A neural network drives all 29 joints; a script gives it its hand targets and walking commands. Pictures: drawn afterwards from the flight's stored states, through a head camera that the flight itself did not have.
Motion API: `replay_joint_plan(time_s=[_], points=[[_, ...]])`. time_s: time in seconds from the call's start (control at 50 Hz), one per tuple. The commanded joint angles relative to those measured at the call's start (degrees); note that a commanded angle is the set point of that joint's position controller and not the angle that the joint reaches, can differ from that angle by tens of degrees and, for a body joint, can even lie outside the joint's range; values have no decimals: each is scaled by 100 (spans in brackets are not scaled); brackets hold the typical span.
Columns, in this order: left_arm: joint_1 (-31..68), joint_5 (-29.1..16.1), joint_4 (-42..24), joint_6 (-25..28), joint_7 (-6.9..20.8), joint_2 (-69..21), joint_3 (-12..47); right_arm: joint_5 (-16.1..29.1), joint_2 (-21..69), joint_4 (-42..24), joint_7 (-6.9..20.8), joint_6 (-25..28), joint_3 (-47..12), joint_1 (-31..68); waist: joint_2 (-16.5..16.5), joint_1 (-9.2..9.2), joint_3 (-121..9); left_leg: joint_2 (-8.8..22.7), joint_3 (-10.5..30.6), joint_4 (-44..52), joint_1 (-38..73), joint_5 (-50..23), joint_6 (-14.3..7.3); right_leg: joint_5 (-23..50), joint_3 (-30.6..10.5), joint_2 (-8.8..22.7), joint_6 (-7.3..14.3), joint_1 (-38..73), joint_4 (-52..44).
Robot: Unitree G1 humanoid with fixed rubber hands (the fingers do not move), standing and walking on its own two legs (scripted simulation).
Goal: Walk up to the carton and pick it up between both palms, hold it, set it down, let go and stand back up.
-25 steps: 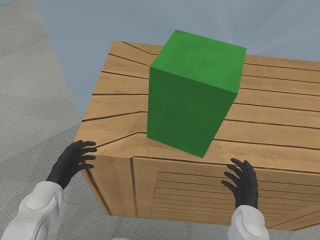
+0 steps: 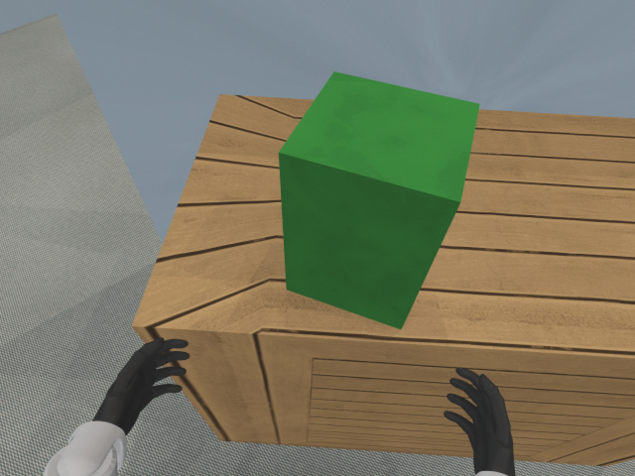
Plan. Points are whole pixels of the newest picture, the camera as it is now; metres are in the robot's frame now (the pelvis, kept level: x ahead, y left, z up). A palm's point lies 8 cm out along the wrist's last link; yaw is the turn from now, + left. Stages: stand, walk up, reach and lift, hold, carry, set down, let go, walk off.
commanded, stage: set down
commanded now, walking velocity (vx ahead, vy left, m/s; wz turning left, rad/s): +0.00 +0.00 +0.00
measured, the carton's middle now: (369, 209) +0.41 -0.02 +0.10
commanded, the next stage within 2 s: let go in 0.38 s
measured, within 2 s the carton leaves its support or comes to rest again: neither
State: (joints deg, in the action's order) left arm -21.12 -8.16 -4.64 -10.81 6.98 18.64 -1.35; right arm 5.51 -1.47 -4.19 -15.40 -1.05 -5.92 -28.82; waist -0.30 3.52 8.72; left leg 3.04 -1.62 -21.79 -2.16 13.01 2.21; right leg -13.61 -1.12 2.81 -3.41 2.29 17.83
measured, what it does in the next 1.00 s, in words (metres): stands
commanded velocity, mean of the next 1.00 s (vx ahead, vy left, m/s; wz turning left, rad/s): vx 0.00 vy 0.00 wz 0.00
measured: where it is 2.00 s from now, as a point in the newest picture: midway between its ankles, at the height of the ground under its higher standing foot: outside the picture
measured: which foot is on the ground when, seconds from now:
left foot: down 0.00-1.00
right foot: down 0.00-1.00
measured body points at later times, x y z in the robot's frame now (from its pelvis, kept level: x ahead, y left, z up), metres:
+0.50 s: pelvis -0.03 +0.00 +0.00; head -0.03 +0.00 +0.45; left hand +0.16 +0.22 -0.04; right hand +0.16 -0.19 -0.04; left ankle -0.01 +0.14 -0.75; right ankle -0.03 -0.16 -0.74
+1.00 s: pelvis -0.02 -0.02 -0.01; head +0.00 -0.03 +0.44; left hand +0.12 +0.22 -0.10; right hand +0.13 -0.25 -0.13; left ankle -0.01 +0.14 -0.74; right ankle -0.03 -0.16 -0.74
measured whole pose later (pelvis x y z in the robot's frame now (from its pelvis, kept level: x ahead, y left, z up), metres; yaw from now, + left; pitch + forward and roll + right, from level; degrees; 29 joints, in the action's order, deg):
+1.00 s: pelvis -0.02 -0.02 -0.01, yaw +2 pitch -1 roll +0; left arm -13.3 3.6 34.0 -0.6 1.1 11.0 -0.7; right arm -3.7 -11.1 39.3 1.4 1.7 1.9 -12.6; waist 1.3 0.4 3.4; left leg 3.5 0.6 -27.7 -13.4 13.3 3.1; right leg -17.5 0.5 2.2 -1.4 -10.5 29.0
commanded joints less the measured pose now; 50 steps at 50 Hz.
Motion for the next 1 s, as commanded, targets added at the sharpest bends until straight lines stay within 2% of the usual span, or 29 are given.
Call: replay_joint_plan(time_s=[0.0,0.04,0.06,0.08,0.1,0.2,0.22,0.28,0.36,0.38,0.4,0.48,0.5,0.54,0.56,0.6,0.64,0.66,0.68,0.7,0.72,0.74,0.78,0.84,0.86,0.88,0.9,0.94,0.98], points=[[572,16,-765,118,-76,627,-393,-30,-353,-995,147,367,255,421,367,32,-819,-308,-284,70,560,-1982,210,1670,401,-337,22,-605,-237],[885,184,-526,18,-114,614,-274,-75,-414,-394,186,247,271,570,530,-10,-694,-300,-289,124,515,-1686,229,1357,422,-300,61,-706,-304],[856,-47,-707,182,-52,842,-327,6,-128,-1000,82,331,167,370,120,-110,-737,-321,-339,33,337,-1595,137,1545,290,-207,-33,-632,-280],[979,173,-269,16,-106,619,-192,-65,-432,-180,201,179,179,582,515,-140,-551,-269,-270,95,471,-1586,195,1355,419,-278,120,-827,-198],[775,129,-404,-26,-113,623,-229,6,-364,-588,232,193,181,570,386,9,-773,-307,-322,59,430,-1543,164,1264,370,-264,111,-752,-314],[1016,319,371,-339,-206,301,-51,-86,-639,190,446,-30,389,1068,519,-213,-494,-215,-295,246,367,-1372,188,713,455,-379,230,-821,-324],[1216,211,-159,-227,-172,538,-123,-93,-456,-323,408,54,378,989,327,-114,-632,-217,-303,253,111,-1260,125,699,385,-312,170,-535,-358],[1428,316,43,-295,-213,336,-49,-24,-556,136,495,-41,432,1231,448,-94,-545,-173,-217,347,73,-1216,128,451,358,-349,259,-585,-301],[1613,244,151,-223,-349,358,18,-128,-590,164,631,29,616,1588,433,-283,-717,-172,-223,394,-167,-749,51,244,284,-349,311,-623,-242],[1451,509,862,-438,-408,44,60,-213,-842,1123,775,-136,607,1661,610,-120,-594,-162,-181,471,7,-800,141,-9,352,-414,380,-737,-276],[1726,360,488,-386,-407,101,106,-193,-729,542,770,-29,616,1700,339,-176,-772,-152,-115,459,-158,-638,96,6,417,-411,328,-601,-268],[1752,321,757,-110,-359,236,-102,-306,-576,746,787,195,634,1697,217,-306,-978,-224,-251,394,-85,-652,-39,414,323,-341,278,-518,-103],[1620,568,1357,-271,-421,-17,15,-382,-921,1551,918,116,727,1870,412,-240,-688,-183,-183,435,33,-754,67,173,383,-377,356,-764,-139],[1793,702,1485,-350,-451,-112,-13,-430,-964,1783,991,155,737,2162,433,-134,-533,-188,-248,514,-174,-462,73,-104,417,-434,361,-677,-203],[1835,458,1023,-213,-396,45,-17,-371,-709,1180,920,292,725,1950,124,-300,-810,-244,-300,418,-267,-347,-11,93,361,-379,275,-547,-140],[2045,430,1240,28,-408,99,-26,-421,-636,1350,919,400,719,2148,7,-282,-969,-318,-302,391,-198,-440,-61,143,307,-332,257,-623,-135],[1874,694,1816,-132,-509,-137,-11,-479,-908,2116,1105,319,722,2230,344,-289,-698,-252,-178,390,10,-499,-37,-84,411,-450,362,-939,-94],[1902,558,1410,61,-475,25,-142,-389,-767,1556,1060,518,722,2214,103,-179,-881,-294,-277,351,-229,-463,-114,126,292,-385,272,-680,-105],[1861,541,1475,184,-466,36,-147,-425,-648,1680,1005,582,709,2022,58,-346,-892,-327,-242,326,-70,-463,-113,232,361,-355,286,-731,-100],[1832,801,2438,-101,-494,-198,-16,-591,-979,2737,1151,383,770,2282,263,-274,-433,-264,-184,419,116,-519,-66,-108,373,-416,364,-1068,-156],[1953,683,1597,131,-454,63,-162,-454,-790,1961,1104,570,812,2391,78,-156,-748,-299,-286,351,-79,-320,-118,-93,297,-352,264,-883,-113],[1880,786,2272,36,-507,-161,-55,-515,-999,2654,1179,526,760,2345,96,-331,-656,-309,-246,391,60,-353,-117,-82,331,-387,321,-1019,-129],[1715,787,2333,59,-493,-98,-85,-591,-974,2560,1188,658,828,2187,-50,-275,-612,-336,-264,345,40,-446,-159,47,340,-374,293,-1038,-117],[1805,1016,2415,83,-582,-233,-190,-607,-1232,3052,1290,835,819,2473,274,-172,-790,-279,-214,301,238,-868,-35,285,423,-513,349,-1024,-16],[708,1167,3260,728,-697,-4,-407,-1036,-1566,3780,1528,456,932,1760,699,-235,36,244,476,248,-1245,-468,-179,15,-15,184,229,-1682,487],[578,1214,3327,1007,-682,268,-387,-1053,-1747,3838,1588,320,1066,1480,865,-317,218,127,319,215,-1785,508,-261,-463,-114,182,285,-1616,447],[384,1233,3433,1210,-661,139,-323,-1033,-1759,3905,1636,295,1070,1428,770,-240,128,110,362,244,-1976,788,-286,-569,-200,186,342,-1480,458],[591,1248,3497,1403,-658,184,-283,-910,-1631,4143,1747,341,1045,1186,-69,-300,-649,39,257,-404,-1465,-161,-343,-23,-429,327,516,-1584,465],[498,1207,3603,1489,-641,169,-264,-839,-1488,4210,1841,410,970,1351,-429,-233,-1250,-56,135,-716,-1298,-535,-321,721,-534,431,625,-1459,547]])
